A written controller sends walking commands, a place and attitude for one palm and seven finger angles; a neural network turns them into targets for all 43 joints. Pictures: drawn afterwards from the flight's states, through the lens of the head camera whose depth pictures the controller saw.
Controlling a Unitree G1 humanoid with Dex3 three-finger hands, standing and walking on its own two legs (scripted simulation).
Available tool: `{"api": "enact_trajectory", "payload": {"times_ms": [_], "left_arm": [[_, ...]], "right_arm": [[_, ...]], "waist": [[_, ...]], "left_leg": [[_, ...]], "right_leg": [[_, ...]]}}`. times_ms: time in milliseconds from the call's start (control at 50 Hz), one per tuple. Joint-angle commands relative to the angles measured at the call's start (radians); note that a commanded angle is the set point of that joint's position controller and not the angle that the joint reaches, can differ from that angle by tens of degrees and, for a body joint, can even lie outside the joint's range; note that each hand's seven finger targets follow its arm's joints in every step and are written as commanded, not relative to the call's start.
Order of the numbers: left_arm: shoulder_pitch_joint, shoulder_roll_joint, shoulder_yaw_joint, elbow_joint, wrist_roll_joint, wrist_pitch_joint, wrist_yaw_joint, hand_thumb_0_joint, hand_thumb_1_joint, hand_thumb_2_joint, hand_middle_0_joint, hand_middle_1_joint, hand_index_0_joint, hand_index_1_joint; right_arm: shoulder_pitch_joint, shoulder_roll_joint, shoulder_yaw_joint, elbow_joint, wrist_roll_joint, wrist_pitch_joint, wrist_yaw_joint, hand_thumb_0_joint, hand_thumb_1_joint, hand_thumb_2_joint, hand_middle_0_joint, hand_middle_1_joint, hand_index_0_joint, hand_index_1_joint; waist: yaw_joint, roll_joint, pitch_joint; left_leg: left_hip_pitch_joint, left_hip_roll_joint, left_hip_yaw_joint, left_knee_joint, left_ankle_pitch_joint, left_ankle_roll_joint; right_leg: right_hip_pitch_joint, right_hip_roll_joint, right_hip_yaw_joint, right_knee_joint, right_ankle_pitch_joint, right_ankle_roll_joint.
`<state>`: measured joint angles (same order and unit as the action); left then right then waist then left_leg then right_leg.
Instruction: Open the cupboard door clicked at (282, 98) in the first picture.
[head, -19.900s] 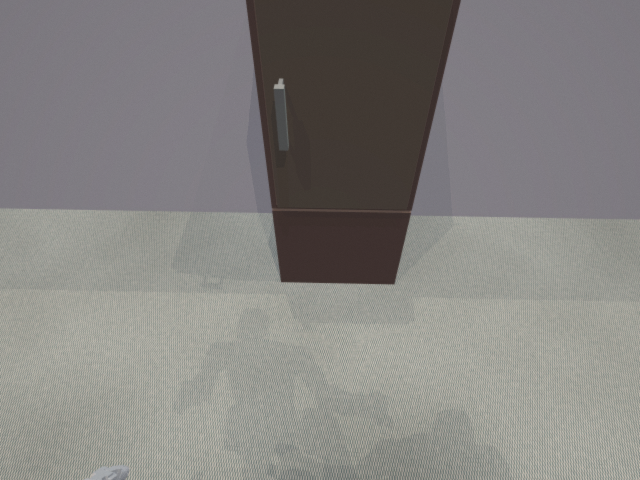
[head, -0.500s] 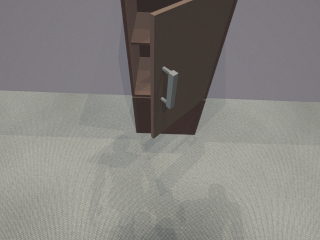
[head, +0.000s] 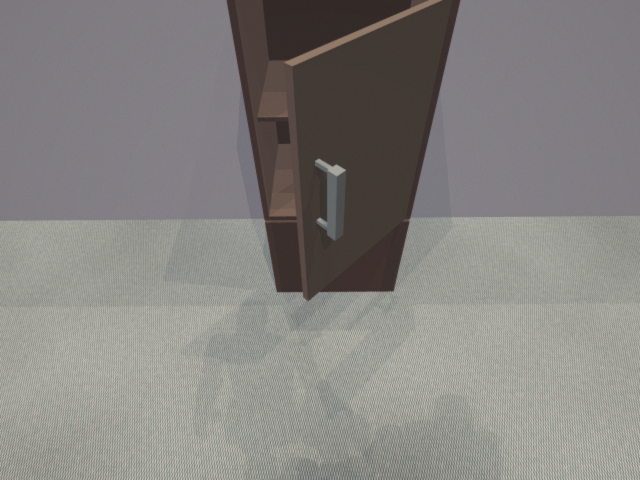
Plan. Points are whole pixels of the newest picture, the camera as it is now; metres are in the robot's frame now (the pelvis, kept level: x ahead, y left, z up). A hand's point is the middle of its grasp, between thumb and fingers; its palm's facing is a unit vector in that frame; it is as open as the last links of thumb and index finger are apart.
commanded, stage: let the arm hang, fingers relaxed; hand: left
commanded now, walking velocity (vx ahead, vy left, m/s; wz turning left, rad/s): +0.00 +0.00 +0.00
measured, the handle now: (328, 200) +0.60 +0.02 -0.02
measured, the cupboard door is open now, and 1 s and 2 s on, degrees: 45 45 45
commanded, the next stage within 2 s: look to check the result in 0.12 s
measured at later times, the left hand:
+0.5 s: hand out of the picture +0.03 +0.20 -0.17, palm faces +0.01 -0.97 -0.26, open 7.4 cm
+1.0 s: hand out of the picture +0.07 +0.20 -0.17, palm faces -0.02 -0.96 -0.27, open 7.4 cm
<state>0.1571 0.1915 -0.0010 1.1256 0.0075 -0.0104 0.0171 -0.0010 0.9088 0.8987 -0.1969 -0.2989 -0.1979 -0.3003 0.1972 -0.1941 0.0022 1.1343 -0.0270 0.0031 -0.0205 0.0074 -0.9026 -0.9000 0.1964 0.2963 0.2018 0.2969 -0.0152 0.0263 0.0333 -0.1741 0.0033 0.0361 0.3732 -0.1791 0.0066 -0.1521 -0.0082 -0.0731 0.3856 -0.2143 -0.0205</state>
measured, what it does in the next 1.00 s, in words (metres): stands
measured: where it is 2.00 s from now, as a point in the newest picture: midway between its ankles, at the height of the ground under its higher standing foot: outside the picture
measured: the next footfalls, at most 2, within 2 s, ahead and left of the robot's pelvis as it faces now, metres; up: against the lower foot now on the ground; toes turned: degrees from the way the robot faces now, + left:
left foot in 1.76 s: +0.11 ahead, +0.11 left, +0.00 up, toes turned -28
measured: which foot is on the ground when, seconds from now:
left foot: down 0.00-1.00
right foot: down 0.00-1.00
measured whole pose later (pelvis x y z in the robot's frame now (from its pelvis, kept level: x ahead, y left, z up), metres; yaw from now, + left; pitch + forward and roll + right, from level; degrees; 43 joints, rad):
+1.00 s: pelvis +0.02 -0.01 +0.00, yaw -2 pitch +0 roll +0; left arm 0.17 0.22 0.02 1.12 0.01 0.01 0.02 0.00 0.91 0.90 -0.20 -0.30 -0.20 -0.30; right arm 0.16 -0.23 -0.01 1.11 -0.03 0.02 -0.04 0.01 -0.90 -0.90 0.20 0.30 0.20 0.30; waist 0.00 0.02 0.05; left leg -0.15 0.03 0.07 0.39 -0.23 -0.01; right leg -0.14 0.02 -0.04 0.38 -0.24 -0.03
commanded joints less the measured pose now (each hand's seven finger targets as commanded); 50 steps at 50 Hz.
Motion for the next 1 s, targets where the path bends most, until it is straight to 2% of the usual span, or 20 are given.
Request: {"api": "enact_trajectory", "payload": {"times_ms": [0, 100, 180, 320, 380, 400, 500, 520, 580, 720, 760, 780, 800, 820, 840, 880, 940, 980], "left_arm": [[0.053, 0.158, 0.037, -0.021, 0.002, -0.014, 0.011, 0.000, 0.900, 0.900, -0.200, -0.300, -0.200, -0.300], [0.056, 0.159, 0.038, -0.020, 0.001, -0.018, 0.012, 0.000, 0.900, 0.900, -0.200, -0.300, -0.200, -0.300], [0.064, 0.163, 0.041, -0.017, 0.001, -0.020, 0.012, 0.000, 0.900, 0.900, -0.200, -0.300, -0.200, -0.300], [0.068, 0.170, 0.038, -0.007, -0.001, -0.020, 0.012, 0.000, 0.900, 0.900, -0.200, -0.300, -0.200, -0.300], [0.071, 0.175, 0.037, -0.006, -0.001, -0.021, 0.012, 0.000, 0.900, 0.900, -0.200, -0.300, -0.200, -0.300], [0.067, 0.175, 0.036, -0.004, -0.001, -0.020, 0.011, 0.000, 0.900, 0.900, -0.200, -0.300, -0.200, -0.300], [0.062, 0.187, 0.036, -0.003, -0.001, -0.021, 0.011, 0.000, 0.900, 0.900, -0.200, -0.300, -0.200, -0.300], [0.058, 0.187, 0.035, -0.005, -0.002, -0.021, 0.011, 0.000, 0.900, 0.900, -0.200, -0.300, -0.200, -0.300], [0.054, 0.196, 0.037, -0.007, 0.000, -0.024, 0.011, 0.000, 0.900, 0.900, -0.200, -0.300, -0.200, -0.300], [0.033, 0.205, 0.039, -0.012, 0.000, -0.023, 0.010, 0.000, 0.900, 0.900, -0.200, -0.300, -0.200, -0.300], [0.029, 0.207, 0.039, -0.014, -0.001, -0.024, 0.010, 0.000, 0.900, 0.900, -0.200, -0.300, -0.200, -0.300], [0.034, 0.208, 0.042, -0.016, 0.001, -0.025, 0.010, 0.000, 0.900, 0.900, -0.200, -0.300, -0.200, -0.300], [0.027, 0.209, 0.040, -0.015, 0.000, -0.023, 0.010, 0.000, 0.900, 0.900, -0.200, -0.300, -0.200, -0.300], [0.024, 0.209, 0.040, -0.015, 0.000, -0.024, 0.009, 0.000, 0.900, 0.900, -0.200, -0.300, -0.200, -0.300], [0.022, 0.206, 0.042, -0.017, 0.000, -0.021, 0.009, 0.000, 0.900, 0.900, -0.200, -0.300, -0.200, -0.300], [0.051, 0.153, 0.038, -0.019, 0.000, -0.005, 0.013, 0.000, 0.900, 0.900, -0.200, -0.300, -0.200, -0.300], [0.048, 0.177, 0.060, -0.050, 0.005, 0.015, 0.010, 0.000, 0.900, 0.900, -0.200, -0.300, -0.200, -0.300], [0.053, 0.180, 0.072, -0.080, 0.007, 0.028, 0.005, 0.000, 0.900, 0.900, -0.200, -0.300, -0.200, -0.300]], "right_arm": [[0.046, -0.121, -0.023, -0.023, 0.004, -0.015, -0.007, 0.000, -0.900, -0.900, 0.200, 0.300, 0.200, 0.300], [0.042, -0.125, -0.023, -0.022, 0.005, -0.017, -0.009, 0.000, -0.900, -0.900, 0.200, 0.300, 0.200, 0.300], [0.040, -0.137, -0.024, -0.024, 0.007, -0.017, -0.013, 0.000, -0.900, -0.900, 0.200, 0.300, 0.200, 0.300], [0.040, -0.144, -0.023, -0.019, 0.007, -0.015, -0.013, 0.000, -0.900, -0.900, 0.200, 0.300, 0.200, 0.300], [0.033, -0.153, -0.024, -0.021, 0.008, -0.013, -0.013, 0.000, -0.900, -0.900, 0.200, 0.300, 0.200, 0.300], [0.032, -0.150, -0.025, -0.019, 0.007, -0.013, -0.013, 0.000, -0.900, -0.900, 0.200, 0.300, 0.200, 0.300], [0.022, -0.161, -0.025, -0.021, 0.008, -0.014, -0.012, 0.000, -0.900, -0.900, 0.200, 0.300, 0.200, 0.300], [0.019, -0.163, -0.025, -0.021, 0.008, -0.013, -0.011, 0.000, -0.900, -0.900, 0.200, 0.300, 0.200, 0.300], [0.014, -0.174, -0.027, -0.023, 0.008, -0.014, -0.012, 0.000, -0.900, -0.900, 0.200, 0.300, 0.200, 0.300], [-0.004, -0.181, -0.025, -0.025, 0.007, -0.017, -0.010, 0.000, -0.900, -0.900, 0.200, 0.300, 0.200, 0.300], [-0.006, -0.186, -0.026, -0.027, 0.007, -0.019, -0.010, 0.000, -0.900, -0.900, 0.200, 0.300, 0.200, 0.300], [-0.008, -0.190, -0.026, -0.029, 0.007, -0.019, -0.011, 0.000, -0.900, -0.900, 0.200, 0.300, 0.200, 0.300], [-0.010, -0.184, -0.025, -0.026, 0.007, -0.019, -0.010, 0.000, -0.900, -0.900, 0.200, 0.300, 0.200, 0.300], [-0.009, -0.187, -0.024, -0.027, 0.006, -0.019, -0.010, 0.000, -0.900, -0.900, 0.200, 0.300, 0.200, 0.300], [-0.007, -0.186, -0.025, -0.027, 0.005, -0.019, -0.012, 0.000, -0.900, -0.900, 0.200, 0.300, 0.200, 0.300], [0.030, -0.121, -0.018, -0.022, 0.005, -0.006, -0.017, 0.000, -0.900, -0.900, 0.200, 0.300, 0.200, 0.300], [0.055, -0.142, -0.038, -0.042, 0.005, 0.007, -0.026, 0.000, -0.900, -0.900, 0.200, 0.300, 0.200, 0.300], [0.054, -0.157, -0.051, -0.073, 0.006, 0.013, -0.032, 0.000, -0.900, -0.900, 0.200, 0.300, 0.200, 0.300]], "waist": [[0.010, -0.031, 0.004], [0.009, -0.005, -0.008], [0.010, -0.022, -0.013], [0.008, -0.014, -0.018], [0.009, -0.031, -0.003], [0.007, -0.015, -0.004], [0.007, -0.033, -0.014], [0.008, -0.021, -0.012], [0.009, -0.040, -0.017], [0.010, -0.013, -0.014], [0.009, -0.031, -0.019], [0.012, -0.023, -0.032], [0.010, -0.015, -0.018], [0.010, -0.026, -0.025], [0.009, -0.024, -0.020], [0.007, -0.025, -0.029], [0.003, -0.036, -0.027], [0.004, -0.031, -0.035]], "left_leg": [[0.000, 0.100, -0.100, -0.070, 0.101, 0.019], [0.022, 0.101, -0.095, -0.063, 0.137, 0.017], [0.033, 0.104, -0.095, -0.062, 0.142, 0.018], [0.046, 0.105, -0.094, -0.064, 0.146, 0.018], [0.047, 0.105, -0.094, -0.064, 0.137, 0.019], [0.049, 0.105, -0.095, -0.065, 0.142, 0.019], [0.057, 0.108, -0.096, -0.067, 0.147, 0.018], [0.056, 0.106, -0.097, -0.069, 0.145, 0.018], [0.060, 0.109, -0.095, -0.069, 0.150, 0.018], [0.061, 0.111, -0.097, -0.080, 0.174, 0.016], [0.063, 0.112, -0.100, -0.082, 0.180, 0.015], [0.071, 0.111, -0.098, -0.076, 0.181, 0.016], [0.065, 0.111, -0.098, -0.082, 0.177, 0.016], [0.065, 0.112, -0.100, -0.083, 0.181, 0.015], [0.073, 0.116, -0.093, -0.079, 0.189, 0.014], [0.081, 0.121, -0.057, -0.036, 0.187, 0.004], [0.052, 0.131, -0.018, 0.022, 0.172, 0.000], [0.049, 0.145, -0.001, 0.052, 0.151, 0.005]], "right_leg": [[-0.007, -0.113, 0.104, -0.093, 0.065, -0.022], [0.008, -0.117, 0.105, -0.096, 0.126, -0.025], [0.015, -0.113, 0.105, -0.102, 0.135, -0.026], [0.025, -0.117, 0.107, -0.106, 0.153, -0.028], [0.013, -0.116, 0.102, -0.115, 0.138, -0.028], [0.016, -0.117, 0.108, -0.113, 0.144, -0.029], [0.023, -0.119, 0.104, -0.114, 0.158, -0.027], [0.023, -0.120, 0.107, -0.115, 0.156, -0.027], [0.025, -0.117, 0.107, -0.117, 0.164, -0.027], [0.039, -0.122, 0.108, -0.114, 0.194, -0.026], [0.044, -0.120, 0.107, -0.114, 0.201, -0.026], [0.047, -0.121, 0.107, -0.116, 0.198, -0.026], [0.042, -0.123, 0.106, -0.117, 0.191, -0.026], [0.049, -0.121, 0.107, -0.116, 0.197, -0.025], [0.039, -0.119, 0.115, -0.111, 0.215, -0.026], [0.014, -0.119, 0.125, -0.083, 0.262, -0.020], [-0.001, -0.115, 0.157, -0.013, 0.342, -0.032], [-0.036, -0.102, 0.170, 0.031, 0.341, -0.038]]}}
